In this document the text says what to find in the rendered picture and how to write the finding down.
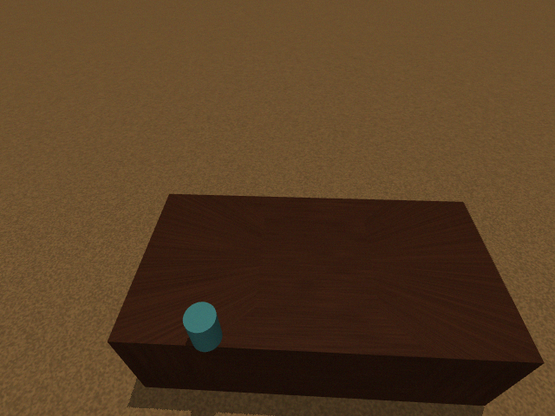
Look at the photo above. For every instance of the can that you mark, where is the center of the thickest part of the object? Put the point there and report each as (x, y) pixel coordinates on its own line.
(202, 325)

